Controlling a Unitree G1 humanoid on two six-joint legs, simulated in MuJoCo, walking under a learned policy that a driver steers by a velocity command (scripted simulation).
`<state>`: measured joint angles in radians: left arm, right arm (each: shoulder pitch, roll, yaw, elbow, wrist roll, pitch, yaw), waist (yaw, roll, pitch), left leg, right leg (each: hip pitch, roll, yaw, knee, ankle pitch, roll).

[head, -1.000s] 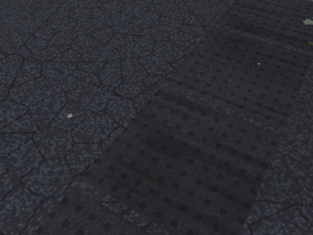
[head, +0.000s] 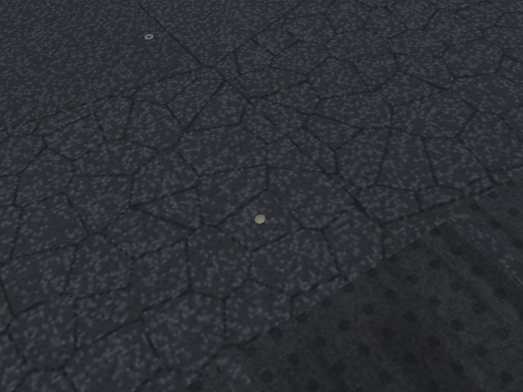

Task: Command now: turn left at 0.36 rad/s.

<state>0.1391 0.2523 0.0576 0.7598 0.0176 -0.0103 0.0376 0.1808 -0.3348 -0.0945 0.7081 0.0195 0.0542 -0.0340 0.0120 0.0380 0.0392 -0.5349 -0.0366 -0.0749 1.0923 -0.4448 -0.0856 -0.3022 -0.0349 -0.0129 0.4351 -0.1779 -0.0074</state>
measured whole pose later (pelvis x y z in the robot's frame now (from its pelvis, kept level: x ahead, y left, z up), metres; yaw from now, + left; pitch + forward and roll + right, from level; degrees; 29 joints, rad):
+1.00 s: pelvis +0.00 +0.02 -0.01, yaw +3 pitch -2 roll +0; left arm 0.20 0.22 0.03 0.99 0.01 -0.01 0.03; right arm 0.20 -0.22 -0.05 0.96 0.00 0.01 -0.03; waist 0.00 0.00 0.04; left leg -0.21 -0.01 -0.02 0.52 -0.27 0.00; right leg -0.19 -0.02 0.00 0.52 -0.29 0.02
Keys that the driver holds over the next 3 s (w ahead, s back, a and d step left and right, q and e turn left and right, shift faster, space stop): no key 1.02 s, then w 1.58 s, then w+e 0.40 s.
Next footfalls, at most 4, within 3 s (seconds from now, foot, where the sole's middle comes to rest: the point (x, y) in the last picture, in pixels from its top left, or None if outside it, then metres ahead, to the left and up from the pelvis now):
0.18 left None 0.04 0.14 -0.78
0.48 right None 0.04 -0.11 -0.78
1.70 left None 0.41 0.15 -0.78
2.24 right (322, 293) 0.71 -0.08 -0.78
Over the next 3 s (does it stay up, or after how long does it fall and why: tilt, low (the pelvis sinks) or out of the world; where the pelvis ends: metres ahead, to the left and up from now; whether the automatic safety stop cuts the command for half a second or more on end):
stays up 0.94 0.07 0.00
